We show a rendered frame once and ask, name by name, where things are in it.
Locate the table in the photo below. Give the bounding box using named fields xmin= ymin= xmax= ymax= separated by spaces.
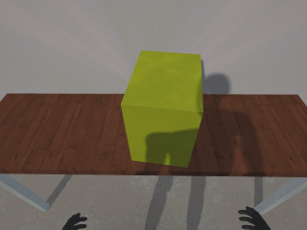
xmin=0 ymin=93 xmax=307 ymax=215

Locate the robot left hand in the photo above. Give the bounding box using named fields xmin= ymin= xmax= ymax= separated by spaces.
xmin=61 ymin=213 xmax=87 ymax=230

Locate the carton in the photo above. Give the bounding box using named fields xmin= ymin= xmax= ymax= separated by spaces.
xmin=121 ymin=50 xmax=203 ymax=168

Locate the robot right hand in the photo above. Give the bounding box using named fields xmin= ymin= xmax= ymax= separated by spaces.
xmin=238 ymin=206 xmax=271 ymax=230

